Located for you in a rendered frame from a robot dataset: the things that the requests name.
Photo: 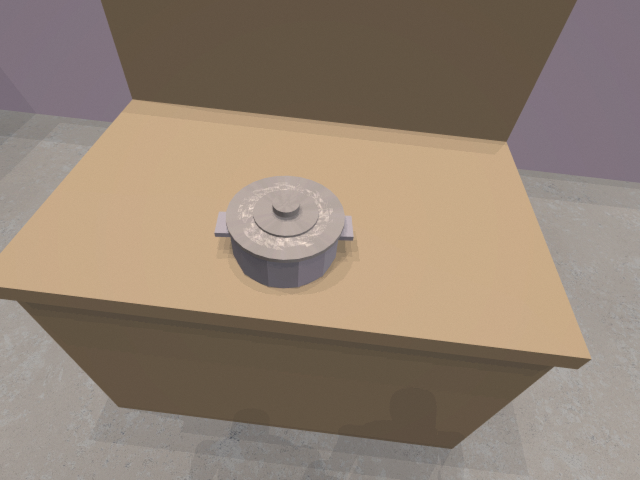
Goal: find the pot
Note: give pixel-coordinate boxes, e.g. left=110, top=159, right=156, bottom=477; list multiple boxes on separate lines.
left=214, top=212, right=354, bottom=288

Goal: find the table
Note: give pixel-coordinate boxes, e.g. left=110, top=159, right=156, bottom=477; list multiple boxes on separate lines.
left=0, top=0, right=591, bottom=449

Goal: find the knob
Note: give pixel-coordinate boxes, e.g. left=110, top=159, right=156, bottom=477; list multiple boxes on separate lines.
left=272, top=194, right=300, bottom=218

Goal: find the lid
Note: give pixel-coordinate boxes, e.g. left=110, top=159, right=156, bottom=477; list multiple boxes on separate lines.
left=226, top=176, right=345, bottom=263

